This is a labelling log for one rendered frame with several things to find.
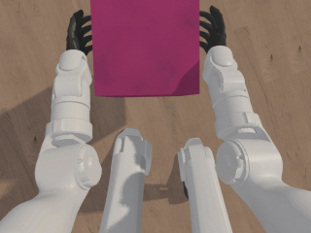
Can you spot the robot right forearm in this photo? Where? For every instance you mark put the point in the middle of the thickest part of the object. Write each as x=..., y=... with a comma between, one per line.
x=235, y=118

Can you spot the robot right hand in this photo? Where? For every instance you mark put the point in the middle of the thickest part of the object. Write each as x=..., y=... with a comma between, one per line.
x=216, y=35

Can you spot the robot left hand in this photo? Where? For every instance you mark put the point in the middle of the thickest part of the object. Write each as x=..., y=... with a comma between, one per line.
x=75, y=39

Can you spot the robot left forearm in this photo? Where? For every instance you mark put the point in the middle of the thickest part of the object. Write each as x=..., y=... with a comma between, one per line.
x=70, y=117

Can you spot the right robot upper arm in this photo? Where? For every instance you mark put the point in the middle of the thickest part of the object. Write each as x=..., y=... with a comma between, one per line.
x=253, y=168

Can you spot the robot left shin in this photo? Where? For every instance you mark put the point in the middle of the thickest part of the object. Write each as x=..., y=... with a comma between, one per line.
x=118, y=147

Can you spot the left robot upper arm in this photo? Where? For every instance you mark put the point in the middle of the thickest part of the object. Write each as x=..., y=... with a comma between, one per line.
x=64, y=176

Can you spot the robot right foot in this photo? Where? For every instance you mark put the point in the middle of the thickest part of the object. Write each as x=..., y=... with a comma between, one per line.
x=185, y=190

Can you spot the carton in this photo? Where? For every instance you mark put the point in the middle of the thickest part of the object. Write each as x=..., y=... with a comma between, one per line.
x=145, y=48

